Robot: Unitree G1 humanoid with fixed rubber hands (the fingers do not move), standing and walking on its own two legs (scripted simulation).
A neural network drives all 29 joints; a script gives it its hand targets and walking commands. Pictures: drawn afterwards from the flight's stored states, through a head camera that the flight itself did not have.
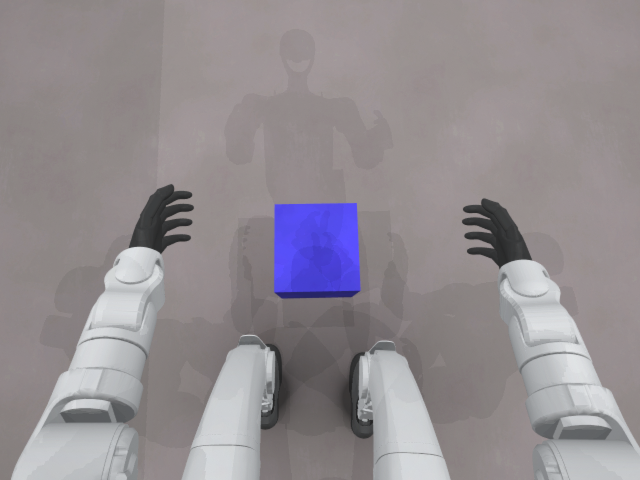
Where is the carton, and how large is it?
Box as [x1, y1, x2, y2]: [274, 203, 360, 298]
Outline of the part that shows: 356,203 275,204 274,292 282,298 351,296 360,290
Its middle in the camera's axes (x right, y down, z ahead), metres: -0.01 +0.03 +0.97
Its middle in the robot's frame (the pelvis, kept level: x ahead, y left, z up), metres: +0.45 +0.02 -0.57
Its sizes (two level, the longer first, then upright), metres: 0.202 0.190 0.208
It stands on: the floor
